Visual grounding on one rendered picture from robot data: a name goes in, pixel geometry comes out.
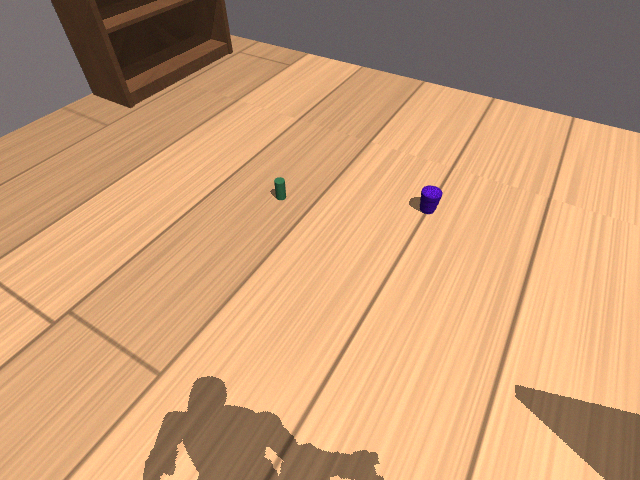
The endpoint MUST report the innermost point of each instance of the bookshelf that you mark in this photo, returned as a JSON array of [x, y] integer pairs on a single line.
[[130, 50]]

